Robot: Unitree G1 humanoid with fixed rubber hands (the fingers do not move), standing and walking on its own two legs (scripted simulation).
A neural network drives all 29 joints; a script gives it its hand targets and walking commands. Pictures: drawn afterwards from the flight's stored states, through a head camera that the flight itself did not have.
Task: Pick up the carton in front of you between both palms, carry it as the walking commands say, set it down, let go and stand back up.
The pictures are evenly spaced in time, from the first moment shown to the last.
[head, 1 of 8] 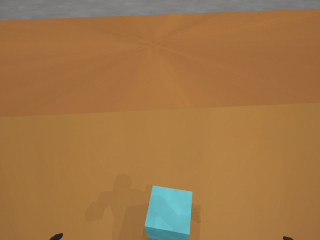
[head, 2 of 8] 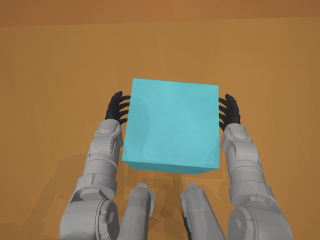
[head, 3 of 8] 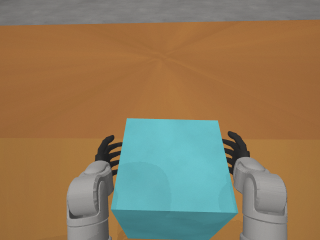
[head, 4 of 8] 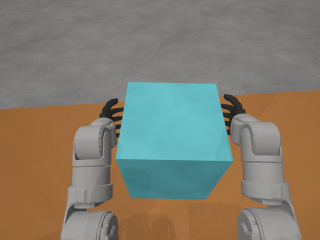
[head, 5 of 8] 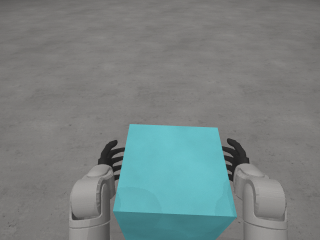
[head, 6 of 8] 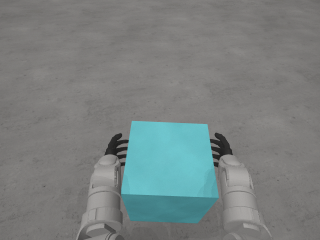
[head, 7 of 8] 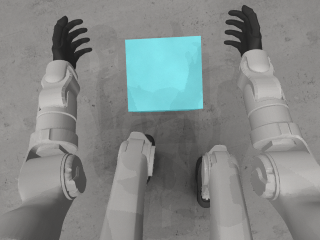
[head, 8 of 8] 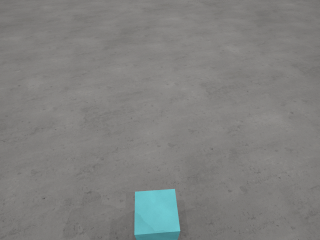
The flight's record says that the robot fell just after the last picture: no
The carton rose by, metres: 0.69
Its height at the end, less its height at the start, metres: -0.27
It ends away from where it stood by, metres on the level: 5.35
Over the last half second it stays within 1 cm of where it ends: yes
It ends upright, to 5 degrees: yes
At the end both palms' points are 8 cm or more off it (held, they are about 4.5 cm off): yes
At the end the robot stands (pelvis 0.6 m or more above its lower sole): yes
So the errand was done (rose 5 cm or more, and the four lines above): yes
